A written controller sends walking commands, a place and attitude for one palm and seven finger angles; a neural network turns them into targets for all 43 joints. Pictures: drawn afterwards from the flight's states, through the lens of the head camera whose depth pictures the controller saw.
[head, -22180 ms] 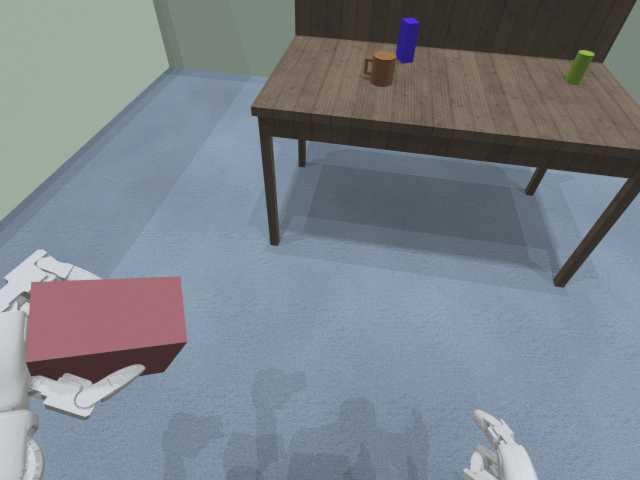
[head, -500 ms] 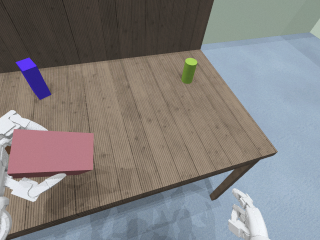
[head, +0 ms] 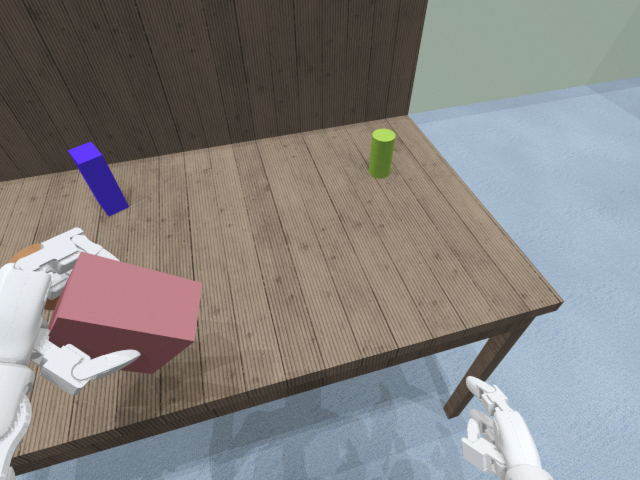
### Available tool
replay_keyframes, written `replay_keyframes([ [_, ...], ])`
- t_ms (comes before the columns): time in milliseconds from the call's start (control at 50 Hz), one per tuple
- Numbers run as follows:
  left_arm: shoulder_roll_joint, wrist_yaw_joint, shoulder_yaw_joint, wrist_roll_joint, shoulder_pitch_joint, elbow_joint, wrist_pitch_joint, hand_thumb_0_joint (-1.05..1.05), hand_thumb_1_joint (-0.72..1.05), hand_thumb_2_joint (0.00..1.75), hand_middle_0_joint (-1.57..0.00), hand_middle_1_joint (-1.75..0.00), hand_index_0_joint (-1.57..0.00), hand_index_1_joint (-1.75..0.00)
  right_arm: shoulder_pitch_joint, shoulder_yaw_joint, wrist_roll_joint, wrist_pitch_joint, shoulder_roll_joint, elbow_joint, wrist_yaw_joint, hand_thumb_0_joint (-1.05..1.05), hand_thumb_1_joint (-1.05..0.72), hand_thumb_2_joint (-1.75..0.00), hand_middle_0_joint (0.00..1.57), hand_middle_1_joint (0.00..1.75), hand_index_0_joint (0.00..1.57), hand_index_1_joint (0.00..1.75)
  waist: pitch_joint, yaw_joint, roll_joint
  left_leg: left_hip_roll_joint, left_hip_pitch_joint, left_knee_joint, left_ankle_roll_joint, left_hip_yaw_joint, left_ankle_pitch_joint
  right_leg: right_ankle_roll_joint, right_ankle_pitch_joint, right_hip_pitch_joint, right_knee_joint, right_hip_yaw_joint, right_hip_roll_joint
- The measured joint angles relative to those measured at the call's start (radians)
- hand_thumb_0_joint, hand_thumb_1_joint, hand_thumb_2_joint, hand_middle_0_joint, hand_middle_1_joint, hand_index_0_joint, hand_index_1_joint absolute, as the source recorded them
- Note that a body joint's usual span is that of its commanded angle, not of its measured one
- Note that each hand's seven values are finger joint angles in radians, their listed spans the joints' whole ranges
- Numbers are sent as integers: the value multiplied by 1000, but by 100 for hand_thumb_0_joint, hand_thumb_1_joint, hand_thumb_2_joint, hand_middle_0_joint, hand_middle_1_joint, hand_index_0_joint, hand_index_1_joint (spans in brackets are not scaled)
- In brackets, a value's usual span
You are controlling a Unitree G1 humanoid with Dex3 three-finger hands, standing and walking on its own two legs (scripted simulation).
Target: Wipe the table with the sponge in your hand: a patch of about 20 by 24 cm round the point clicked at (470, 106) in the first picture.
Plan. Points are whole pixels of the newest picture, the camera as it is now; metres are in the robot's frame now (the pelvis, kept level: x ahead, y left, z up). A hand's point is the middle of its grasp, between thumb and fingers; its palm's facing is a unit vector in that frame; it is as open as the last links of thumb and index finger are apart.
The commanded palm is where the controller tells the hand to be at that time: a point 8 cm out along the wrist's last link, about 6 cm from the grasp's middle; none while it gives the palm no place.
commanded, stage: turn the palm down, sponge in hand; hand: left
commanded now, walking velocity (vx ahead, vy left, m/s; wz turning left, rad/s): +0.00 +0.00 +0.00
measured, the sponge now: (139, 323) +0.24 +0.22 +0.12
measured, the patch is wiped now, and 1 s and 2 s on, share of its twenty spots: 0.00 0.00 0.00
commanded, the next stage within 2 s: move the sponge above the wiping area in 1.92 s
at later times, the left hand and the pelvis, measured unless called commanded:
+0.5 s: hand (124, 318) +0.23 +0.22 +0.14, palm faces +0.24 -0.51 -0.83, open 10.4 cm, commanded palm +0.19 +0.25 +0.17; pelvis +0.01 -0.07 -0.01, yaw +1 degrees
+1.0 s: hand (105, 335) +0.22 +0.25 +0.11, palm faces +0.16 -0.28 -0.95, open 10.4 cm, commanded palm +0.20 +0.25 +0.17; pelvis +0.01 -0.04 -0.01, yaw +1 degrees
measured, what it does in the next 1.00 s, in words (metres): stands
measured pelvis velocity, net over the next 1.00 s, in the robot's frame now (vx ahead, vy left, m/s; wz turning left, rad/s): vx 0.01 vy -0.04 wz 0.01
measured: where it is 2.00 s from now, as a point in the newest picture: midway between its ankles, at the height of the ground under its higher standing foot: outside the picture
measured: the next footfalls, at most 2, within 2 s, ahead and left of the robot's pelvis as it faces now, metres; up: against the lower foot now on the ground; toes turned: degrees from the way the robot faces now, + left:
none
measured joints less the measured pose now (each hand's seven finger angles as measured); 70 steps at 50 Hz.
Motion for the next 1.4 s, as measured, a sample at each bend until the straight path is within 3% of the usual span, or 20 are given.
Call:
replay_keyframes([
  [80, 14, 58, -19, 53, 3, 36, -113, -2, -53, 103, -69, -132, -72, -131, -9, -7, -19, -8, 14, 15, -25, 1, -91, -90, 20, 30, 20, 30, -2, 21, -14, 10, -49, 56, -21, -29, -12, -22, -25, -43, 61, -30, 9],
  [120, 18, 88, -8, 79, -43, 78, -140, -2, -53, 103, -69, -132, -73, -131, -12, -7, -21, -6, 14, 31, -34, 1, -91, -90, 20, 30, 20, 30, -6, 31, -14, 14, -70, 81, -31, -48, -17, -33, -34, -56, 82, -49, 13],
  [200, 37, 92, -2, 128, -147, 179, -94, -2, -53, 103, -69, -131, -73, -131, -12, 1, -9, 11, 7, 51, -55, 1, -91, -90, 20, 30, 20, 30, -11, 42, 6, 22, -79, 98, -43, -76, -21, -52, -41, -57, 94, -77, 23],
  [280, 69, 42, -32, 165, -172, 241, -31, -1, -53, 103, -69, -132, -72, -131, -8, 6, 4, 24, -2, 42, -77, 1, -91, -90, 20, 30, 20, 30, -16, 33, 35, 34, -67, 88, -44, -79, -22, -64, -40, -48, 86, -79, 36],
  [380, 107, -2, -38, 178, -125, 236, -69, -1, -53, 103, -69, -131, -73, -131, 2, -12, 4, 29, -7, 28, -83, 1, -91, -90, 21, 30, 20, 30, -15, 20, 50, 53, -71, 97, -47, -69, -34, -81, -48, -59, 95, -67, 56],
  [500, 127, 29, 1, 199, -35, 165, -110, -1, -53, 103, -69, -131, -73, -131, 42, -46, 7, 49, -33, 18, -76, 1, -91, -90, 20, 30, 20, 30, -26, 23, 47, 63, -96, 131, -52, -66, -65, -92, -78, -86, 127, -62, 67],
  [640, 132, 49, 2, 266, 42, 124, -75, -1, -53, 103, -69, -131, -73, -131, 65, -68, 15, 66, -59, 12, -86, 1, -91, -90, 20, 30, 20, 30, -40, 33, 46, 54, -112, 149, -51, -65, -86, -89, -107, -107, 155, -58, 59],
  [780, 130, 88, -51, 356, 69, 76, -69, -1, -53, 103, -69, -131, -73, -131, 42, -68, 19, 68, -45, -7, -92, 1, -91, -90, 20, 30, 20, 30, -54, 37, 48, 50, -112, 147, -59, -62, -93, -81, -109, -106, 152, -53, 55],
  [900, 126, 119, -101, 434, 43, 87, 12, -1, -53, 103, -69, -131, -73, -131, 11, -47, 33, 86, -28, -21, -97, 1, -91, -90, 20, 30, 20, 30, -66, 42, 57, 45, -93, 126, -62, -53, -81, -69, -94, -88, 130, -44, 49],
  [1020, 110, 95, -170, 523, -4, 132, 92, -1, -53, 103, -69, -131, -72, -131, -16, -18, 43, 98, -19, -19, -108, 1, -91, -90, 20, 30, 20, 30, -56, 49, 65, 36, -53, 84, -51, -47, -57, -54, -66, -47, 82, -36, 41],
  [1200, 86, 83, -249, 657, -55, 158, 113, -1, -53, 103, -69, -131, -73, -131, -55, -1, 37, 103, -6, 18, -99, 1, -91, -90, 20, 30, 20, 30, -30, 66, 65, 26, 7, 14, -31, -36, -21, -35, -17, 21, -7, -24, 31],
  [1400, 60, 58, -304, 773, -121, 218, 184, -1, -53, 103, -69, -131, -72, -131, -99, 3, 32, 124, -8, 58, -73, 1, -91, -90, 20, 30, 20, 30, -11, 81, 70, 7, 61, -59, -9, -27, 15, -15, 22, 77, -85, -14, 14],
])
